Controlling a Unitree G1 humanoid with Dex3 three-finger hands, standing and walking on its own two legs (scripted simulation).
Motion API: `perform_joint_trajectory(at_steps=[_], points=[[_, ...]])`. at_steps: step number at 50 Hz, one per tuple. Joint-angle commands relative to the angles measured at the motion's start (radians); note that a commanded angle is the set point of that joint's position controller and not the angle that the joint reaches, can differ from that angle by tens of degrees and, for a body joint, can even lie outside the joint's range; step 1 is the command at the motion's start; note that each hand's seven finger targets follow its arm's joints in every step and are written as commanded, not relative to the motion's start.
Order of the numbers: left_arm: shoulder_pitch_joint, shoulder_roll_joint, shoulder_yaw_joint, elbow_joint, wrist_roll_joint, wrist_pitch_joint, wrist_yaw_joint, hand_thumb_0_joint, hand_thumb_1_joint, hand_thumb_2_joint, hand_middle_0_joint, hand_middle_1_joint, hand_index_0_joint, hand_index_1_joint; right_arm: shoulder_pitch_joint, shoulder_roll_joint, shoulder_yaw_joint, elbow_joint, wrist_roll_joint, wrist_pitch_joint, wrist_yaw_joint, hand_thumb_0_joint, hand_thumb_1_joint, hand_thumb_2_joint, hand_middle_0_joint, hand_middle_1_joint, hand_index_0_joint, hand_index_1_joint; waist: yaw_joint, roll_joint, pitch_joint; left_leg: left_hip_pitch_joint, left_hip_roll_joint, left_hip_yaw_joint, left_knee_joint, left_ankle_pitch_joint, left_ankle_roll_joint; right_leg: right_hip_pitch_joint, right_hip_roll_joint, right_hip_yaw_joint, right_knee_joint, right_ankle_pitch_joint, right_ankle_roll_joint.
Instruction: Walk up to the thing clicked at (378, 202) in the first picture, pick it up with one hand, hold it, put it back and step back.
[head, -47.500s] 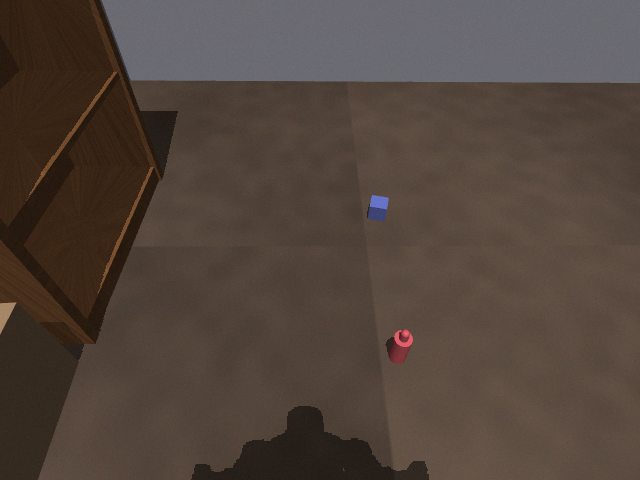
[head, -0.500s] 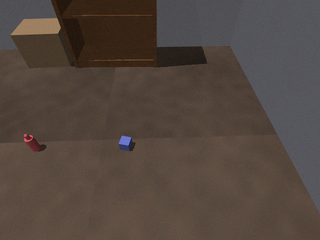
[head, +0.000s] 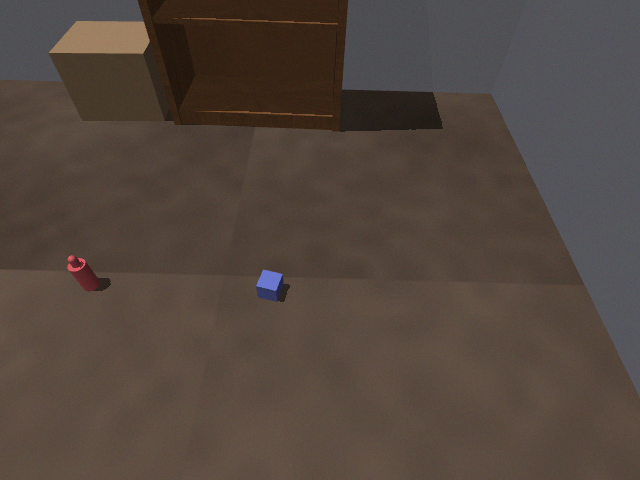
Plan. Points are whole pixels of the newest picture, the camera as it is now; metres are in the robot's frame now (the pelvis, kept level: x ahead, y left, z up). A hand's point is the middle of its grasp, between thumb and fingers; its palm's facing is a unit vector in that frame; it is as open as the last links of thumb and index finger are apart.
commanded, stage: walk up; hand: left
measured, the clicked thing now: (270, 285) +0.85 +0.20 -0.74
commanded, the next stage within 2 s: none
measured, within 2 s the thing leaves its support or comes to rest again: neither
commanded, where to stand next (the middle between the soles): +0.45 -0.01 m, yaw -5 degrees
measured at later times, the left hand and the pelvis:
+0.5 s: hand (171, 364) +0.30 +0.25 -0.14, palm faces -0.10 -0.91 -0.40, open 7.4 cm; pelvis +0.18 -0.01 -0.02, yaw -4 degrees
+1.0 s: hand (168, 304) +0.43 +0.30 -0.17, palm faces -0.15 -0.93 -0.35, open 7.4 cm; pelvis +0.35 +0.03 -0.01, yaw -6 degrees
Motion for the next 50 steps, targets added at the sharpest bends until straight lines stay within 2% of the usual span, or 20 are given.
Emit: perform_joint_trajectory(at_steps=[1,2,3,4,8,18,21,22,23,24,25,29,37,41,42,43,44,45,48,50], points=[[-0.204,0.161,0.023,-0.175,-0.01,-0.005,0.011,0.0,0.9,0.9,-0.2,-0.3,-0.2,-0.3,0.323,-0.235,-0.1,0.005,-0.007,-0.037,-0.027,0.0,-0.9,-0.9,0.2,0.3,0.2,0.3,-0.235,0.158,-0.062,0.503,0.031,-0.098,-0.272,0.074,-0.012,-0.525,0.032,-0.007,0.314,-0.376,-0.071],[-0.154,0.117,0.008,-0.187,-0.014,-0.003,0.017,0.0,0.9,0.9,-0.2,-0.3,-0.2,-0.3,0.339,-0.31,-0.112,-0.02,-0.02,-0.041,-0.036,0.0,-0.9,-0.9,0.2,0.3,0.2,0.3,-0.226,0.311,-0.053,0.49,0.251,-0.486,-0.427,-0.228,0.039,-0.679,0.148,0.057,0.58,-0.379,-0.047],[-0.107,0.184,0.023,-0.164,-0.013,-0.002,0.027,0.0,0.9,0.9,-0.2,-0.3,-0.2,-0.3,0.17,-0.334,-0.109,-0.089,-0.009,-0.046,-0.041,0.0,-0.9,-0.9,0.2,0.3,0.2,0.3,-0.154,0.163,-0.016,0.314,0.351,-0.624,-0.493,-0.374,0.129,-0.614,0.077,0.177,0.647,-0.278,-0.046],[-0.065,0.238,0.032,-0.153,-0.018,-0.003,0.024,0.0,0.9,0.9,-0.2,-0.3,-0.2,-0.3,0.089,-0.325,-0.099,-0.121,0.005,-0.047,-0.04,0.0,-0.9,-0.9,0.2,0.3,0.2,0.3,-0.105,0.098,0.028,0.224,0.363,-0.581,-0.488,-0.398,0.184,-0.556,0.005,0.208,0.625,-0.213,-0.05],[0.034,0.231,0.029,-0.092,-0.026,-0.013,0.012,0.0,0.9,0.9,-0.2,-0.3,-0.2,-0.3,0.038,-0.235,-0.065,-0.169,0.019,-0.066,-0.039,0.0,-0.9,-0.9,0.2,0.3,0.2,0.3,-0.057,0.107,0.07,0.21,0.215,-0.239,-0.43,-0.018,0.142,-0.473,-0.027,0.154,0.533,-0.067,-0.014],[-0.069,0.182,0.032,-0.177,-0.02,-0.026,-0.015,0.0,0.9,0.9,-0.2,-0.3,-0.2,-0.3,0.12,-0.238,-0.058,-0.219,0.03,-0.055,-0.031,0.0,-0.9,-0.9,0.2,0.3,0.2,0.3,-0.074,0.103,0.041,0.147,0.171,-0.032,-0.258,0.385,0.138,-0.196,0.0,-0.02,0.178,0.084,-0.024],[0.131,0.23,0.059,-0.133,-0.023,-0.045,0.008,0.0,0.9,0.9,-0.2,-0.3,-0.2,-0.3,0.133,-0.185,-0.035,-0.251,0.039,-0.045,-0.035,0.0,-0.9,-0.9,0.2,0.3,0.2,0.3,0.039,-0.096,-0.094,0.063,0.089,0.04,0.146,0.533,0.085,0.14,0.03,-0.009,0.074,0.093,-0.058],[0.229,0.304,0.088,-0.124,-0.02,-0.053,0.021,0.0,0.9,0.9,-0.2,-0.3,-0.2,-0.3,0.182,-0.133,-0.016,-0.267,0.043,-0.048,-0.037,0.0,-0.9,-0.9,0.2,0.3,0.2,0.3,0.068,-0.288,-0.18,-0.078,0.0,0.085,0.426,0.339,0.039,0.28,-0.124,0.245,0.007,0.007,-0.109],[0.245,0.369,0.096,-0.143,-0.032,-0.056,0.027,0.0,0.9,0.9,-0.2,-0.3,-0.2,-0.3,0.205,-0.135,-0.013,-0.273,0.052,-0.041,-0.037,0.0,-0.9,-0.9,0.2,0.3,0.2,0.3,0.058,-0.354,-0.176,-0.279,-0.119,0.046,0.561,-0.069,0.006,0.345,-0.357,0.686,-0.142,0.001,-0.221],[0.184,0.377,0.093,-0.167,-0.041,-0.054,0.029,0.0,0.9,0.9,-0.2,-0.3,-0.2,-0.3,0.171,-0.217,-0.03,-0.252,0.041,-0.03,-0.051,0.0,-0.9,-0.9,0.2,0.3,0.2,0.3,0.052,-0.266,-0.128,-0.278,-0.053,-0.039,0.622,-0.129,0.005,0.25,-0.398,0.747,-0.126,0.0,-0.29],[0.145,0.337,0.085,-0.183,-0.052,-0.048,0.033,0.0,0.9,0.9,-0.2,-0.3,-0.2,-0.3,0.143,-0.226,-0.037,-0.243,0.039,-0.033,-0.052,0.0,-0.9,-0.9,0.2,0.3,0.2,0.3,0.041,-0.2,-0.075,-0.288,-0.024,-0.07,0.655,-0.101,0.005,0.165,-0.377,0.659,-0.13,0.049,-0.306],[0.039,0.245,0.052,-0.22,-0.052,-0.057,0.041,0.0,0.9,0.9,-0.2,-0.3,-0.2,-0.3,0.2,-0.165,-0.027,-0.217,0.049,-0.015,-0.031,0.0,-0.9,-0.9,0.2,0.3,0.2,0.3,-0.048,-0.16,-0.001,-0.167,0.011,-0.062,0.519,0.089,-0.007,-0.072,-0.191,0.251,-0.123,0.223,-0.197],[0.041,0.278,0.06,-0.286,-0.023,-0.065,0.028,0.0,0.9,0.9,-0.2,-0.3,-0.2,-0.3,0.075,-0.157,-0.043,-0.267,0.025,-0.033,0.002,0.0,-0.9,-0.9,0.2,0.3,0.2,0.3,-0.012,-0.195,0.019,-0.081,0.044,0.007,0.073,0.199,-0.054,-0.166,-0.191,0.164,-0.127,-0.02,-0.214],[-0.004,0.229,0.032,-0.295,-0.021,-0.045,0.035,0.0,0.9,0.9,-0.2,-0.3,-0.2,-0.3,0.236,-0.174,-0.061,-0.202,0.017,-0.053,-0.025,0.0,-0.9,-0.9,0.2,0.3,0.2,0.3,-0.117,-0.052,-0.084,0.238,-0.025,0.04,-0.049,0.279,-0.016,-0.28,-0.153,0.123,0.17,0.063,-0.141],[0.048,0.172,0.012,-0.289,-0.025,-0.037,0.037,0.0,0.9,0.9,-0.2,-0.3,-0.2,-0.3,0.291,-0.217,-0.072,-0.186,0.01,-0.058,-0.038,0.0,-0.9,-0.9,0.2,0.3,0.2,0.3,-0.134,0.109,-0.1,0.304,0.028,-0.044,-0.115,0.158,0.009,-0.356,-0.086,0.063,0.373,0.002,-0.107],[0.102,0.098,-0.009,-0.289,-0.038,-0.031,0.039,0.0,0.9,0.9,-0.2,-0.3,-0.2,-0.3,0.28,-0.291,-0.084,-0.208,0.001,-0.063,-0.045,0.0,-0.9,-0.9,0.2,0.3,0.2,0.3,-0.109,0.336,-0.067,0.284,0.235,-0.388,-0.258,0.075,0.072,-0.479,0.066,-0.005,0.595,-0.23,-0.045],[0.145,0.175,0.013,-0.266,-0.036,-0.018,0.049,0.0,0.9,0.9,-0.2,-0.3,-0.2,-0.3,0.231,-0.327,-0.085,-0.248,0.017,-0.065,-0.043,0.0,-0.9,-0.9,0.2,0.3,0.2,0.3,-0.08,0.211,-0.052,0.204,0.364,-0.629,-0.376,-0.065,0.161,-0.494,0.079,0.088,0.677,-0.288,-0.045],[0.135,0.247,0.028,-0.248,-0.029,-0.012,0.058,0.0,0.9,0.9,-0.2,-0.3,-0.2,-0.3,0.177,-0.341,-0.09,-0.257,0.038,-0.061,-0.041,0.0,-0.9,-0.9,0.2,0.3,0.2,0.3,-0.074,0.173,-0.013,0.142,0.391,-0.656,-0.373,-0.14,0.222,-0.479,0.026,0.123,0.741,-0.296,-0.057],[0.121,0.237,0.032,-0.21,-0.038,-0.011,0.052,0.0,0.9,0.9,-0.2,-0.3,-0.2,-0.3,0.128,-0.237,-0.052,-0.273,0.033,-0.067,-0.054,0.0,-0.9,-0.9,0.2,0.3,0.2,0.3,-0.045,0.116,0.008,0.115,0.237,-0.326,-0.314,0.218,0.143,-0.433,-0.011,0.159,0.684,-0.176,-0.049],[0.148,0.21,0.025,-0.195,-0.039,-0.003,0.046,0.0,0.9,0.9,-0.2,-0.3,-0.2,-0.3,0.14,-0.243,-0.048,-0.262,0.036,-0.071,-0.06,0.0,-0.9,-0.9,0.2,0.3,0.2,0.3,-0.035,0.147,-0.029,0.106,0.208,-0.216,-0.253,0.425,0.144,-0.368,-0.016,0.116,0.62,-0.152,-0.033]])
